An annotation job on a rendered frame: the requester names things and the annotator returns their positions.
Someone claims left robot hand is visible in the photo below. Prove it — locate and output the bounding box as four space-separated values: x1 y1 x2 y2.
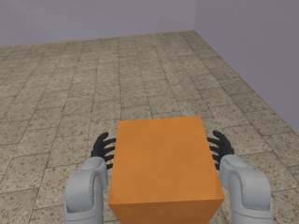
91 132 117 170

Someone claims left robot forearm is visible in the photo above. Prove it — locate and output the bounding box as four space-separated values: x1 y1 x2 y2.
64 156 109 224

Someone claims carton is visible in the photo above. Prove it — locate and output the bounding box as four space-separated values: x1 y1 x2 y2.
107 116 225 224

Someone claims right robot hand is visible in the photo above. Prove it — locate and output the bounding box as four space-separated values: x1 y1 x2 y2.
206 130 235 171

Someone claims right robot forearm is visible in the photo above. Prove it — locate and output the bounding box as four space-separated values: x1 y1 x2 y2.
219 154 274 224

